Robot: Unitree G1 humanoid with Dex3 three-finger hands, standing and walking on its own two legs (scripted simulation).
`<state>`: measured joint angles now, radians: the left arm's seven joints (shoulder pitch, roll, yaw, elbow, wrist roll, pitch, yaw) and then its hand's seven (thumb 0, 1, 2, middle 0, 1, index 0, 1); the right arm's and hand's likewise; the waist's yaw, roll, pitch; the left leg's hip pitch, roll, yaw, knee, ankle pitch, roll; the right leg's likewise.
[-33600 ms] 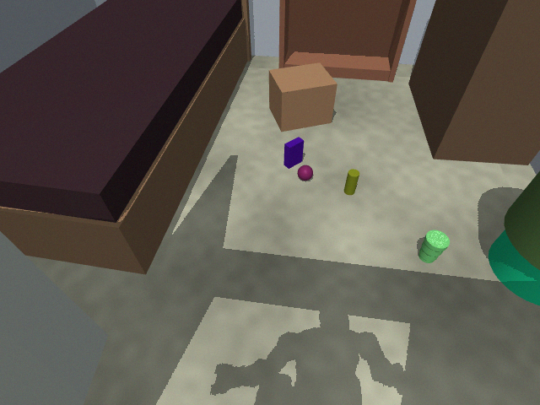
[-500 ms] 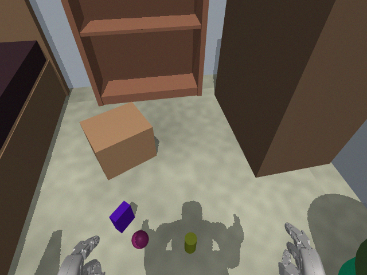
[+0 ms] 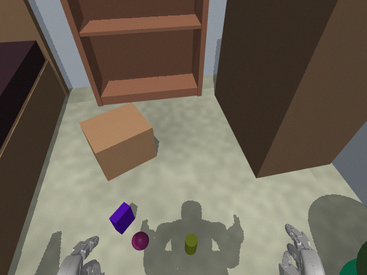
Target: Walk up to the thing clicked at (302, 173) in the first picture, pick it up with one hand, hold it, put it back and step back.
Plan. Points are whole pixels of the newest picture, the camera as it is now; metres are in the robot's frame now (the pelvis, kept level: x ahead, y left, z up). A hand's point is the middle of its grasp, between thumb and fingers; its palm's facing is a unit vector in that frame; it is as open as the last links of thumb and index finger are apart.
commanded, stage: home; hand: left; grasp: from above
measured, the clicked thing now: (140, 240) +0.43 +0.21 -0.67
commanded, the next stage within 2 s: stand in 0.52 s
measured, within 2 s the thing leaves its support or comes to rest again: neither
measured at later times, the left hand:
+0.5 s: hand out of the picture +0.16 +0.17 -0.05, palm faces +0.05 -0.98 -0.20, open 7.4 cm
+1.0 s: hand out of the picture +0.08 +0.24 -0.11, palm faces +0.05 -0.94 -0.33, open 7.4 cm
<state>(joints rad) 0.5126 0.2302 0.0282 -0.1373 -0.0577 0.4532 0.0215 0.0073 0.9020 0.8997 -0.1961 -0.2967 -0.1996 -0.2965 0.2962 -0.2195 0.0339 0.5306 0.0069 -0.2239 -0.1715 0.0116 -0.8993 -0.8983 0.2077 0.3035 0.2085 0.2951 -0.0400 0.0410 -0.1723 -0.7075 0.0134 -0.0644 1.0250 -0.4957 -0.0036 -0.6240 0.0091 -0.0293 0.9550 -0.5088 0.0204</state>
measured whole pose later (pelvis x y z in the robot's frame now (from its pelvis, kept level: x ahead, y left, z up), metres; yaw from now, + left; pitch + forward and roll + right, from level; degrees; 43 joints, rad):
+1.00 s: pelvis -0.01 +0.01 +0.05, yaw +0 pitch -1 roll +0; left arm 0.22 0.29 0.05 0.85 0.03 0.04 0.04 0.01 0.90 0.90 -0.20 -0.30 -0.20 -0.30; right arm 0.19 -0.29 -0.05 0.94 -0.05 -0.02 -0.01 0.01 -0.90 -0.90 0.21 0.30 0.21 0.30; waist 0.02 -0.01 0.04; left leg -0.30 -0.03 -0.02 0.65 -0.32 0.02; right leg -0.25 -0.04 0.01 0.63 -0.36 0.04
